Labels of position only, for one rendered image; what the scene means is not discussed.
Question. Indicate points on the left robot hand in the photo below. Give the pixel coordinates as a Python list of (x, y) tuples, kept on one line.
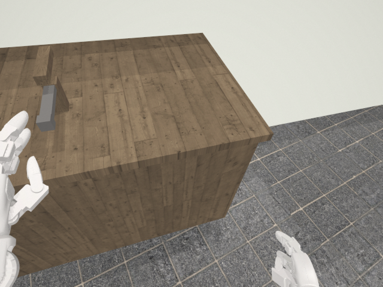
[(13, 138)]

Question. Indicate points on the left robot forearm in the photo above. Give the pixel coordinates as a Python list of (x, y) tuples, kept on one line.
[(9, 263)]

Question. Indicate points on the right robot hand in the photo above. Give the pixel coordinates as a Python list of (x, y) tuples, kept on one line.
[(298, 270)]

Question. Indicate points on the tap lever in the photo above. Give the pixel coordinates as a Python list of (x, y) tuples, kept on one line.
[(45, 120)]

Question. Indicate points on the counter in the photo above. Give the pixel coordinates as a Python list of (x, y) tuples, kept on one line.
[(153, 135)]

